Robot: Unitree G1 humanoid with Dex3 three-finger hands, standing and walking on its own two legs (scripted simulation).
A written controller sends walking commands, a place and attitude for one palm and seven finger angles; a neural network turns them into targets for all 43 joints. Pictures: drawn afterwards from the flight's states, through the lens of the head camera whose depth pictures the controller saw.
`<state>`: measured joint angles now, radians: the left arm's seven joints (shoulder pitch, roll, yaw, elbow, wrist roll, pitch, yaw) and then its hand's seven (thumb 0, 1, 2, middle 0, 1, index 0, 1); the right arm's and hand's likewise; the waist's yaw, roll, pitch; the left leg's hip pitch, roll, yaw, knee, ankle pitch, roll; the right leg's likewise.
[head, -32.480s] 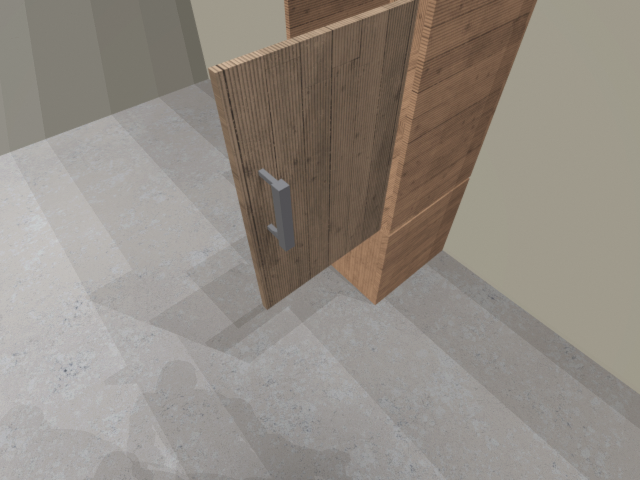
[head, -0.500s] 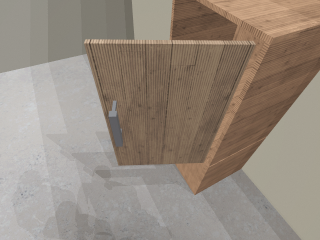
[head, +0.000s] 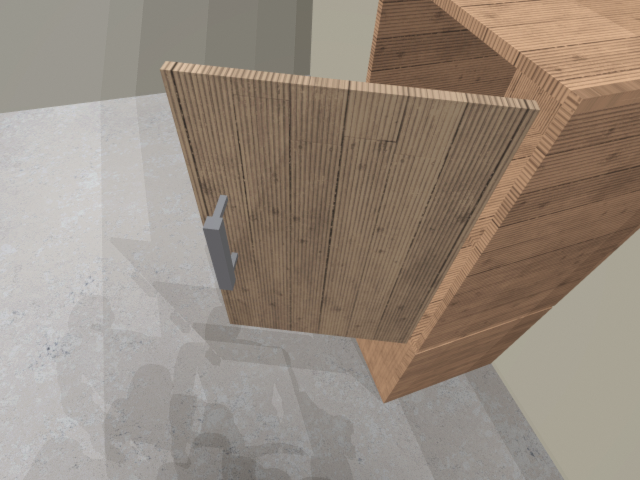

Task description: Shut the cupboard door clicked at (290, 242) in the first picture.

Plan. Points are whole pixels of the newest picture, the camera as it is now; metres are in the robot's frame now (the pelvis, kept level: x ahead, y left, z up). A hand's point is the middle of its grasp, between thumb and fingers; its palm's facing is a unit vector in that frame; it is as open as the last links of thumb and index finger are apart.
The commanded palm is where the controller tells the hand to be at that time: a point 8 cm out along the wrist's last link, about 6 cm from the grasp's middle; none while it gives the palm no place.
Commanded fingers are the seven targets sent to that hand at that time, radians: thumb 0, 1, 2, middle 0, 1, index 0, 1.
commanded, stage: come to a stop and stand still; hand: left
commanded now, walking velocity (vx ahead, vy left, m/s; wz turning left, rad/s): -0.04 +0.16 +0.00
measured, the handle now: (224, 245) +0.42 +0.18 +0.00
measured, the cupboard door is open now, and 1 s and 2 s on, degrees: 65 65 65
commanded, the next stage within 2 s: look again from close up in 0.72 s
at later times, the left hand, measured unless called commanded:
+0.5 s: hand out of the picture +0.05 +0.22 -0.16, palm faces +0.00 -0.96 -0.29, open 7.4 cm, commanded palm none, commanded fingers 0.00 0.90 0.90 -0.20 -0.30 -0.20 -0.30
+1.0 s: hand out of the picture +0.03 +0.16 -0.15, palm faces -0.03 -0.97 -0.26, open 7.4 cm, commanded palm none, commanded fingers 0.00 0.90 0.90 -0.20 -0.30 -0.20 -0.30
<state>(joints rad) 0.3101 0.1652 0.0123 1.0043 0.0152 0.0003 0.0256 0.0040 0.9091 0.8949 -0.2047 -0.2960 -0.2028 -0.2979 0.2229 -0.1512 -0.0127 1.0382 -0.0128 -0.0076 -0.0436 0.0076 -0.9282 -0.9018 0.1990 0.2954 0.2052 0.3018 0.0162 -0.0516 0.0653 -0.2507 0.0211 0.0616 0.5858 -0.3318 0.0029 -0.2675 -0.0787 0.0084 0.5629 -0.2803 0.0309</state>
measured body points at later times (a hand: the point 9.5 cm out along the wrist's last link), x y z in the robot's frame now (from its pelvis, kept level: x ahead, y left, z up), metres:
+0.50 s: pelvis -0.01 +0.01 +0.00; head +0.00 -0.01 +0.45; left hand +0.05 +0.27 -0.14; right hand +0.06 -0.22 -0.15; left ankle -0.01 +0.12 -0.73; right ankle +0.00 -0.16 -0.73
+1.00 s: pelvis +0.00 -0.02 +0.01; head +0.02 -0.06 +0.46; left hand +0.03 +0.22 -0.13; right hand +0.00 -0.25 -0.17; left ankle -0.01 +0.12 -0.73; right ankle +0.00 -0.16 -0.73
